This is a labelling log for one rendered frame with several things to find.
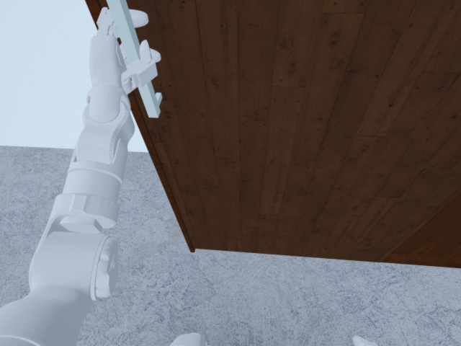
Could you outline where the left robot upper arm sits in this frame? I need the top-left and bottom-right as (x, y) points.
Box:
(0, 231), (119, 346)

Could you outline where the robot left forearm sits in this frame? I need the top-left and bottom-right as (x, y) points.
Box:
(29, 84), (135, 291)

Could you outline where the wardrobe door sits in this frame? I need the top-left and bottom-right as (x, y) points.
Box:
(391, 193), (461, 259)
(99, 0), (461, 262)

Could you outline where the handle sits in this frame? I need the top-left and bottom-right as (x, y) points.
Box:
(107, 0), (163, 118)

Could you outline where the left robot hand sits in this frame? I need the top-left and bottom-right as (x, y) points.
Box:
(89, 7), (161, 95)

